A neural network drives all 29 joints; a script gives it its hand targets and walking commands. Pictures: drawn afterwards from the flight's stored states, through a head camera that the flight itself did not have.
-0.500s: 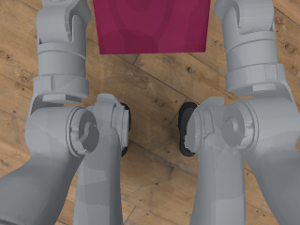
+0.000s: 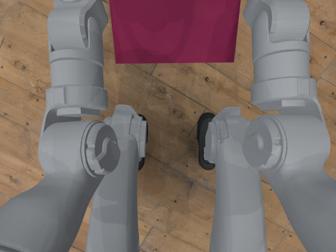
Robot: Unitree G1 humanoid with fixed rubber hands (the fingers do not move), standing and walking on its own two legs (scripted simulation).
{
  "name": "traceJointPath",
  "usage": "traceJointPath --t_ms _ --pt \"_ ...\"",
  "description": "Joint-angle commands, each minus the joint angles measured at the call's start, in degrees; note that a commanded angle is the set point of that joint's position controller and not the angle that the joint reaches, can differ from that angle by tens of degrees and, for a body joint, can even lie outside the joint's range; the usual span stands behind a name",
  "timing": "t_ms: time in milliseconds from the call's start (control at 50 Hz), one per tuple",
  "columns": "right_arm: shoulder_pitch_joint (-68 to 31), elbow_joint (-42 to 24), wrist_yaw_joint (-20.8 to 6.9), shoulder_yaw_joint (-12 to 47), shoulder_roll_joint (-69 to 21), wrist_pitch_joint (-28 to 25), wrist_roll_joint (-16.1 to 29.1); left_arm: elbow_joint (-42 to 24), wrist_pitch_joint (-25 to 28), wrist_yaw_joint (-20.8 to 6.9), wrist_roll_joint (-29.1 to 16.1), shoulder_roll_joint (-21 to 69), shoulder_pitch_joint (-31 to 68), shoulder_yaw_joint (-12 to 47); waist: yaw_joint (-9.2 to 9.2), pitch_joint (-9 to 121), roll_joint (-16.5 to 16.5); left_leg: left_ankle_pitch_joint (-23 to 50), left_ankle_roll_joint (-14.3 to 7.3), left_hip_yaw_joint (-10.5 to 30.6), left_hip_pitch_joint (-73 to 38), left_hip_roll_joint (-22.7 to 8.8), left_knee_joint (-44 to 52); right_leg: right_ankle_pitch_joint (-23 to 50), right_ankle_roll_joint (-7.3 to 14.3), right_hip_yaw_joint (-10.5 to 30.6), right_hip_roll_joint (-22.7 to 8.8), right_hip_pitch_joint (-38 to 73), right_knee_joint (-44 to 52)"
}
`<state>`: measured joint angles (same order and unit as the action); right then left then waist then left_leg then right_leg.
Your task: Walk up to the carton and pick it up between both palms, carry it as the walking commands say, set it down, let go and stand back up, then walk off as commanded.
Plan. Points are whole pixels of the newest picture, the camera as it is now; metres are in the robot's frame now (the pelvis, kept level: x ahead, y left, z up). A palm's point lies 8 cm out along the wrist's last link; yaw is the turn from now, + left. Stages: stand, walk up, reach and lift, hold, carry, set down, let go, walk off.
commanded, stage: reach and lift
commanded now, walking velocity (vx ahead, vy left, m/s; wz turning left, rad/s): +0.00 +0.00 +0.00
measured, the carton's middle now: out of the picture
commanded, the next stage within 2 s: none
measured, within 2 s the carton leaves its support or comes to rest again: neither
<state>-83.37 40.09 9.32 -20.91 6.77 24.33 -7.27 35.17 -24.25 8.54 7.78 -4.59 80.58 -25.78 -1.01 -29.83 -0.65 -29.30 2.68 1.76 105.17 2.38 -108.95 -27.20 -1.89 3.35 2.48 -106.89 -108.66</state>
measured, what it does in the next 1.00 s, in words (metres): rises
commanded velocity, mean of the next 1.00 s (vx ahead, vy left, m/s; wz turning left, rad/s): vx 0.00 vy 0.00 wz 0.00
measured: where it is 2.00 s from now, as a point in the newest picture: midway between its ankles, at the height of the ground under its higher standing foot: (171, 151)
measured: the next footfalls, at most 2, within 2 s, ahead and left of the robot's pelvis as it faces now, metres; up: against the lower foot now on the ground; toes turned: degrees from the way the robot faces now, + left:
none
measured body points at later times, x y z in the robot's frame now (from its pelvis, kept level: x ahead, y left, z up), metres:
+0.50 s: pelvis -0.01 +0.00 +0.05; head +0.32 -0.01 +0.34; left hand +0.54 +0.16 -0.04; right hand +0.55 -0.12 -0.05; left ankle +0.14 +0.13 -0.43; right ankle +0.15 -0.13 -0.43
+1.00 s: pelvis +0.00 -0.01 +0.10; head +0.29 -0.01 +0.44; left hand +0.52 +0.16 +0.04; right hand +0.54 -0.12 +0.03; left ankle +0.14 +0.13 -0.43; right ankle +0.15 -0.13 -0.43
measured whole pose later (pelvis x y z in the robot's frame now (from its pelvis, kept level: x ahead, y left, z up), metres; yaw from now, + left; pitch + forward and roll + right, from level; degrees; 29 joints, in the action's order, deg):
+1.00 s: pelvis +0.00 -0.01 +0.10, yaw +0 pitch +20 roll +2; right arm -70.7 38.0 10.8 -20.7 0.1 25.6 -10.6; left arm 33.1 -25.3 7.1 7.9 -1.9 66.4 -25.5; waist -1.4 -22.2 -1.1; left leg -26.0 3.0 2.1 83.3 2.2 -89.4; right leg -24.6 -0.9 3.6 2.4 -85.3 -90.2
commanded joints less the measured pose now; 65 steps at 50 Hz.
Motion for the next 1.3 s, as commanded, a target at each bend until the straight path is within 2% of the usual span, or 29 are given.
traceJointPath --t_ms 0,20,40,80,140,200,240,320,380,400,420,560,600,620,640,660,680,760,780,820,860,900,960,1040,1080,1140,1160,1240,1280 --pt "-42.49 -7.12 -20.4 33.98 -64.01 -1.61 13.97 -6.12 0.91 -19.48 -12.02 61.5 42.95 35.62 -3.87 134.36 -0.94 15.07 -1.97 -8.1 -31.01 6.77 10.79 13.85 1.07 -6.66 6.71 42.21 9.7" --pt "-41.77 -5.32 -19.85 33.37 -64.51 -1.3 12.92 -5.33 1.36 -19.39 -13.2 61.88 43.18 36.28 -2.37 134.15 -3.54 15.44 -2.06 -7.76 -29.87 6.77 10.55 14.32 0.8 -7.34 6.88 43.14 8.94" --pt "-37.86 -4.48 -19.94 32.44 -65.23 -1.22 12.56 -7.87 0.92 -19.49 -13.01 63.41 44.3 37.77 -1.65 134.44 -0.75 13.21 -1.71 -7.65 -32.04 6.64 11.84 13.21 1.32 -7.07 6.93 43.88 9.91" --pt "-38.09 -3.51 -19.79 31.32 -65.46 -0.92 11.12 -5.53 1.0 -20.21 -11.71 61.85 41.73 35.72 -1.31 129.96 -2.64 10.57 -2.31 -7.73 -28.33 6.9 13.09 11.4 0.9 -7.3 6.79 43.76 10.74" --pt "-36.01 -0.72 -20.12 30.65 -66.69 -0.35 11.5 -2.85 0.28 -20.83 -10.74 62.13 40.77 35.12 -3.38 127.47 0.2 8.48 -1.9 -8.38 -27.68 6.65 14.22 9.12 1.22 -6.22 6.56 43.29 12.01" --pt "-35.29 -5.01 -19.4 32.78 -68.25 -0.74 11.88 -7.46 0.75 -21.3 -13.26 64.5 41.31 38.23 -0.29 136.38 -2.68 13.94 -1.49 -8.01 -31.24 7.18 14.21 14.91 1.07 -6.47 7.03 50.19 13.28" --pt "-37.26 -5.49 -19.08 35.04 -69.3 0.02 13.02 -7.73 0.9 -21.43 -13.41 60.93 43.04 37.53 -3.75 135.94 -2.24 13.41 -2.1 -9.04 -28.34 7.48 14.48 15.21 0.64 -5.07 6.66 52.73 13.63" --pt "-36.72 -6.4 -19.05 35.48 -67.67 -0.26 13.47 -9.38 0.54 -20.82 -15.25 62.1 43.94 40.35 -1.15 137.07 -1.94 12.61 -1.7 -7.79 -33.9 7.52 16.33 13.6 1.05 -5.89 6.84 51.6 15.35" --pt "-39.95 -6.64 -19.52 34.49 -66.51 -0.65 13.66 -2.09 -0.6 -20.15 -13.02 64.46 38.43 37.93 -2.93 130.54 -0.37 9.98 -1.99 -6.23 -36.67 6.77 18.5 9.14 1.05 -6.71 6.88 46.84 16.16" --pt "-35.9 -5.21 -19.89 32.67 -66.25 -0.72 11.59 -2.49 -0.7 -20.3 -13.01 66.33 38.32 37.96 -0.64 131.42 0.61 9.83 -1.22 -6.38 -37.49 6.96 18.92 9.55 1.87 -6.88 6.86 46.93 16.87" --pt "-37.39 -6.37 -20.23 34.2 -67.24 -0.27 12.48 -3.49 -0.62 -20.17 -12.39 65.89 37.72 36.5 -2.62 131.95 -0.39 7.99 -2.09 -6.57 -39.21 6.83 19.83 6.75 1.32 -6.5 6.86 48.14 17.93" --pt "-35.56 -3.95 -21.49 31.97 -64.97 -0.91 10.91 -1.13 -1.41 -19.79 -12.62 70.2 36.74 37.28 0.01 130.54 1.21 7.12 -1.08 -4.94 -44.31 6.45 22.44 5.49 2.29 -7.21 6.75 44.54 20.14" --pt "-32.46 0.27 -21.62 29.54 -67.65 -0.31 9.72 -2.43 -0.55 -20.0 -11.92 67.99 39.76 36.44 -0.08 127.58 1.24 7.46 -0.86 -5.64 -43.6 6.6 23.49 5.83 2.32 -7.13 7.12 44.77 22.01" --pt "-35.73 -8.55 -21.55 34.71 -68.71 -0.65 12.8 -9.72 -0.26 -19.65 -13.26 68.08 38.77 39.37 -2.45 141.42 0.94 14.11 -1.06 -5.51 -50.23 6.89 22.69 12.32 1.9 -6.86 7.69 52.51 20.23" --pt "-36.44 -9.44 -21.34 34.52 -65.44 -0.73 12.94 -8.31 -0.76 -19.32 -14.67 69.97 40.02 40.42 0.4 142.11 1.51 13.65 -0.67 -5.27 -50.81 6.88 22.44 11.29 2.1 -6.59 7.62 51.97 21.27" --pt "-35.53 -8.08 -21.25 34.62 -67.83 -0.43 12.77 -8.53 -0.48 -19.4 -13.41 67.85 40.15 39.49 -2.55 138.9 1.03 13.3 -0.8 -6.12 -49.1 7.18 23.39 11.69 1.75 -5.91 7.46 52.32 22.11" --pt "-32.9 -3.09 -21.51 32.1 -68.37 0.03 10.61 -4.64 -0.85 -19.76 -12.04 67.17 36.83 38.24 -0.48 132.16 0.28 7.51 -1.39 -5.34 -46.68 6.52 24.8 6.28 1.91 -6.43 7.19 49.84 22.77" --pt "-34.26 -7.09 -20.91 34.73 -69.95 -0.43 12.34 -3.9 -0.67 -19.96 -12.37 68.93 34.79 37.42 -2.69 132.24 -1.13 10.85 -1.61 -5.43 -46.97 6.97 26.85 8.96 0.62 -6.14 7.29 53.64 24.51" --pt "-35.68 -5.11 -20.9 34.33 -70.83 -0.33 12.05 -2.05 -0.06 -20.35 -11.0 66.86 34.26 35.72 -4.98 127.67 -0.63 7.86 -1.84 -6.29 -43.61 6.78 26.3 6.17 0.94 -4.52 7.0 53.52 25.1" --pt "-34.73 -9.39 -20.69 36.51 -71.79 -0.72 13.41 -7.29 -0.2 -20.19 -13.78 69.6 35.2 39.21 -2.61 136.95 -0.76 11.06 -1.96 -5.64 -50.84 6.84 27.25 9.38 0.98 -5.25 7.23 58.65 25.51" --pt "-33.16 -4.11 -20.4 34.38 -71.21 -0.14 11.25 -4.64 0.16 -20.36 -11.68 66.88 35.57 37.23 -4.22 128.38 -1.91 8.2 -1.96 -5.85 -43.75 7.14 28.23 6.92 0.77 -4.5 7.16 56.14 26.41" --pt "-27.46 -2.1 -20.4 32.91 -72.34 -0.2 10.83 -7.07 0.45 -20.78 -13.53 69.07 37.53 39.4 0.04 128.44 -0.97 7.52 -1.09 -6.48 -43.53 6.76 29.05 7.71 1.2 -3.85 7.08 61.08 28.16" --pt "-27.98 -1.99 -19.99 30.33 -70.63 -1.26 9.03 0.82 -0.05 -21.51 -11.01 70.05 30.21 36.61 -1.66 119.76 1.84 5.84 -1.32 -5.16 -43.48 6.6 31.56 5.5 1.42 -4.79 6.91 54.96 29.12" --pt "-23.95 -4.9 -19.68 34.16 -76.27 -2.09 10.27 -1.56 1.31 -21.15 -10.17 70.17 23.59 36.45 -3.98 120.03 -0.46 14.53 -1.83 -5.29 -46.82 7.13 32.13 13.34 0.39 -4.03 7.39 60.55 30.94" --pt "-18.48 2.14 -19.73 28.32 -75.02 -2.13 5.76 3.95 1.44 -21.42 -7.47 70.8 21.1 32.39 -2.23 107.07 -1.41 8.9 -2.2 -4.06 -40.75 7.01 34.27 8.81 0.77 -4.41 7.08 54.69 32.08" --pt "-11.07 5.09 -19.69 24.58 -76.54 -3.41 3.42 6.53 2.55 -21.39 -3.18 71.21 11.2 27.84 -4.25 95.62 -0.31 13.87 -2.06 -4.51 -39.74 7.64 36.52 13.07 0.88 -3.48 7.29 53.33 35.42" --pt "-5.96 9.18 -19.91 21.71 -75.68 -3.16 1.82 7.54 2.88 -20.88 -2.46 72.47 10.61 26.13 -1.69 90.58 -0.57 13.09 -2.14 -3.43 -40.4 6.91 36.99 12.42 0.98 -3.6 6.95 49.9 36.62" --pt "-2.1 6.78 -19.65 20.55 -75.94 -5.05 -0.63 7.1 4.26 -21.66 -0.94 70.22 4.14 24.23 -2.28 86.59 -1.3 16.48 -2.18 -2.68 -41.8 7.03 40.31 16.53 1.37 -2.58 6.82 53.97 39.77" --pt "-1.24 5.63 -19.45 19.07 -72.32 -5.8 -2.53 9.0 4.62 -21.82 -0.44 71.3 3.72 23.89 -0.32 81.27 -0.05 14.64 -1.85 -2.42 -41.35 6.94 42.36 14.84 1.63 -3.2 6.54 51.81 42.19"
